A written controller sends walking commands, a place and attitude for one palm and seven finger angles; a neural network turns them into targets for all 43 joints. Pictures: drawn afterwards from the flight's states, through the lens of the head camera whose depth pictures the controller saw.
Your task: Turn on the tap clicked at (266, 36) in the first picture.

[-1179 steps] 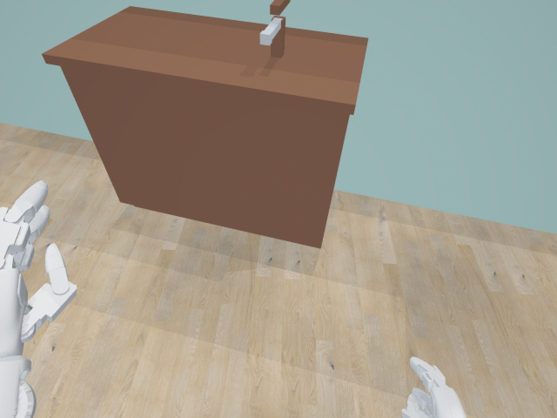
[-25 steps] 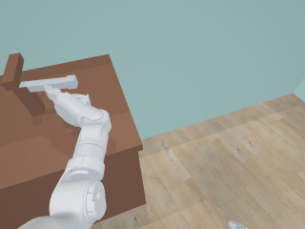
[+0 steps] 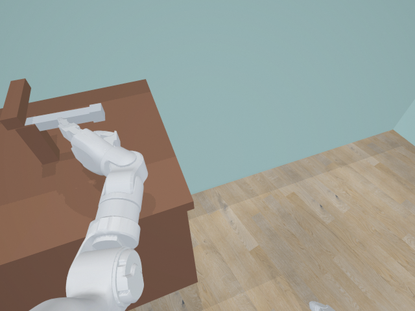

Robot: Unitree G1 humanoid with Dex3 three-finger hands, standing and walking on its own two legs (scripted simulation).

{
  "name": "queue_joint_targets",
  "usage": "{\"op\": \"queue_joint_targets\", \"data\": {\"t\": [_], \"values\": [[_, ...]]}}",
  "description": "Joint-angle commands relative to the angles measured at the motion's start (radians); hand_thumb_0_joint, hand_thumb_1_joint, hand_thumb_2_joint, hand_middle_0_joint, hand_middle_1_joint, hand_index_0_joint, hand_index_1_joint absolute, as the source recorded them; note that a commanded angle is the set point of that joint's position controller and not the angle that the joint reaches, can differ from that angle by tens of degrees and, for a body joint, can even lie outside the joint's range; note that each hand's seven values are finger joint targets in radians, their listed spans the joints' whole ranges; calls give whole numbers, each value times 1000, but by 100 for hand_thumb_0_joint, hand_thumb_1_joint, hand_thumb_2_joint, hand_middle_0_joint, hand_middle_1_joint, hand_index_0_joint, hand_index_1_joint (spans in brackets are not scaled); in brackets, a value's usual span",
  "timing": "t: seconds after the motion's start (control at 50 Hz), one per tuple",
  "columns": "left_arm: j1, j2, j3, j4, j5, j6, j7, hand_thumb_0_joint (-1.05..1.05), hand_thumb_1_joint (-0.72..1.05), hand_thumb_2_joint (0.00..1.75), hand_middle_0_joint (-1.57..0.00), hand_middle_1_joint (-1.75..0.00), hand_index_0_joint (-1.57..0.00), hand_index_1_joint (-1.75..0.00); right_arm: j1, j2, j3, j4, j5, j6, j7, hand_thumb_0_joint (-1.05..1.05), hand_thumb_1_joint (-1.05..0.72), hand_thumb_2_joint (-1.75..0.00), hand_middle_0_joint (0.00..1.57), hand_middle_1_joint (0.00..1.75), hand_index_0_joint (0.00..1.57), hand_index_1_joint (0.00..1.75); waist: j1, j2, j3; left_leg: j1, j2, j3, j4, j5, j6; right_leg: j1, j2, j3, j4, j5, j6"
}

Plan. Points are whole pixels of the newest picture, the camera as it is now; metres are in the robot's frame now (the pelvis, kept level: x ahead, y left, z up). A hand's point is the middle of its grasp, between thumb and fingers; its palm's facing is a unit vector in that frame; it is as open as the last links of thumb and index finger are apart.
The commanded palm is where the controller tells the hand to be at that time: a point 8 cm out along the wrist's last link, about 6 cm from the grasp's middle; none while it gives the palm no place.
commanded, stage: lift the hand up off the lever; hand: left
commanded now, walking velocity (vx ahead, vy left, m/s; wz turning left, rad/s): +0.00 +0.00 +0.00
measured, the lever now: (97, 112) +0.49 +0.25 +0.13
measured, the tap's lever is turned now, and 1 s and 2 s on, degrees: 86 86 86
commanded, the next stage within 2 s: none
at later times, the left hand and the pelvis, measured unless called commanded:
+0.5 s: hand (110, 132) +0.42 +0.20 +0.15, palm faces +0.82 -0.57 -0.07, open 7.8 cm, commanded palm +0.36 +0.21 +0.16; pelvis +0.00 +0.00 +0.00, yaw +0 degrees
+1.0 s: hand (110, 124) +0.41 +0.19 +0.17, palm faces +0.81 -0.58 -0.07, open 7.8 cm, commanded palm +0.36 +0.21 +0.17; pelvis +0.00 +0.00 +0.01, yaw +0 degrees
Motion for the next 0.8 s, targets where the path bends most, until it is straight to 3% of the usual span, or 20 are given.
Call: {"op": "queue_joint_targets", "data": {"t": [0.0,0.02,0.1,0.14,0.16,0.22,0.28,0.3,0.34,0.38,0.48,0.5,0.52,0.6,0.66,0.68,0.72,0.74,0.78], "values": [[-457,174,-66,-278,37,-39,0,0,90,90,-15,-15,-15,-15,-82,-113,-34,-119,3,-46,-4,0,-90,-90,20,30,20,30,16,-50,-302,134,-12,56,-29,277,40,158,-44,8,-97,352,42],[-453,145,-93,-289,32,-36,-3,0,90,90,-15,-15,-15,-15,-87,-109,-31,-123,7,-50,-1,0,-90,-90,20,30,20,30,15,-49,-298,144,-12,57,-30,278,41,149,-43,7,-97,345,41],[-423,134,-103,-276,14,-7,-12,0,90,90,-15,-15,-15,-15,-102,-115,-31,-116,10,-53,-4,0,-90,-90,20,30,20,30,15,-63,-265,149,-13,51,-41,265,39,147,-42,4,-114,323,41],[-468,102,-138,-286,8,0,-17,0,90,90,-15,-15,-15,-15,-112,-112,-24,-115,14,-58,-5,0,-90,-90,20,30,20,30,5,-66,-247,159,-14,51,-47,248,40,130,-44,5,-124,295,42],[-461,117,-125,-294,5,1,-16,0,90,90,-15,-15,-15,-15,-114,-110,-26,-117,15,-60,-6,0,-90,-90,20,30,20,30,15,-67,-258,159,-14,50,-48,253,39,142,-43,6,-123,302,40],[-475,89,-153,-326,10,9,-13,0,90,90,-15,-15,-15,-15,-119,-105,-24,-114,12,-62,-5,0,-90,-90,20,30,20,30,20,-10,-282,190,-14,45,-50,283,32,139,-40,2,-111,307,32],[-437,111,-125,-330,3,22,-6,0,90,90,-15,-15,-15,-15,-123,-105,-25,-119,10,-60,-4,0,-90,-90,20,30,20,30,34,-63,-305,186,-14,51,-45,318,32,179,-44,2,-107,376,38],[-416,146,-94,-333,1,25,-8,0,90,90,-15,-15,-15,-15,-127,-109,-28,-118,11,-52,-8,0,-90,-90,20,30,20,30,45,-53,-310,188,-13,48,-51,326,28,193,-43,2,-107,375,35],[-416,108,-124,-355,2,34,-10,0,90,90,-15,-15,-15,-15,-133,-102,-25,-125,13,-48,-6,0,-90,-90,20,30,20,30,41,-69,-313,198,-10,52,-51,356,28,204,-47,-1,-103,413,37],[-385,115,-116,-375,2,46,-9,0,90,90,-15,-15,-15,-15,-138,-101,-24,-132,14,-46,-4,0,-90,-90,20,30,20,30,50,-76,-317,204,-10,55,-51,376,28,224,-49,-1,-103,449,38],[-375,97,-138,-407,-6,73,-21,0,90,90,-15,-15,-15,-15,-163,-99,-20,-134,21,-46,-8,0,-90,-90,20,30,20,30,49,-96,-276,209,-8,57,-69,360,30,232,-53,2,-126,442,42],[-370,118,-123,-419,-8,74,-23,0,90,90,-15,-15,-15,-15,-168,-102,-22,-132,21,-46,-11,0,-90,-90,20,30,20,30,57,-79,-271,214,-8,54,-78,360,28,235,-50,0,-130,424,38],[-379,86,-153,-421,-9,79,-26,0,90,90,-15,-15,-15,-15,-177,-97,-17,-132,23,-49,-10,0,-90,-90,20,30,20,30,50,-72,-257,219,-10,58,-79,348,30,222,-52,3,-136,408,39],[-409,94,-159,-426,-7,93,-28,0,90,90,-15,-15,-15,-15,-190,-98,-17,-118,25,-55,-14,0,-90,-90,20,30,20,30,47,-52,-239,231,-9,54,-90,318,27,209,-49,4,-156,349,36],[-415,61,-190,-448,-14,98,-29,0,90,90,-15,-15,-15,-15,-205,-92,-13,-125,26,-64,-15,0,-90,-90,20,30,20,30,48,-57,-246,234,-13,57,-92,319,30,219,-53,9,-157,369,39],[-414,76,-175,-422,-14,104,-27,0,90,90,-15,-15,-15,-15,-198,-95,-13,-118,28,-64,-16,0,-90,-90,20,30,20,30,47,-81,-245,230,-13,51,-95,316,28,219,-52,4,-157,359,39],[-419,69,-180,-419,-16,111,-29,0,90,90,-15,-15,-15,-15,-209,-94,-12,-117,31,-62,-17,0,-90,-90,20,30,20,30,50,-53,-241,241,-13,51,-105,309,26,214,-50,5,-164,333,36],[-444,62,-188,-414,-18,113,-27,0,90,90,-15,-15,-15,-15,-209,-93,-9,-115,30,-65,-18,0,-90,-90,20,30,20,30,47,-67,-237,237,-14,50,-106,298,27,211,-52,6,-168,324,38],[-446,92,-158,-390,-18,119,-22,0,90,90,-15,-15,-15,-15,-214,-94,-9,-112,32,-64,-20,0,-90,-90,20,30,20,30,53,-71,-237,224,-15,52,-109,282,28,218,-54,11,-174,313,40]]}}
